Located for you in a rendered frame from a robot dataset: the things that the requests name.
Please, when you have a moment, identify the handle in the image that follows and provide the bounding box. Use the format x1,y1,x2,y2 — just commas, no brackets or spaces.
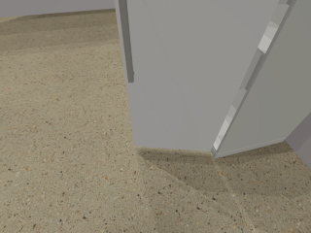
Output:
119,0,134,83

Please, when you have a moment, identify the fridge door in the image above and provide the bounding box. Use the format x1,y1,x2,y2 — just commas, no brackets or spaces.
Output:
114,0,279,151

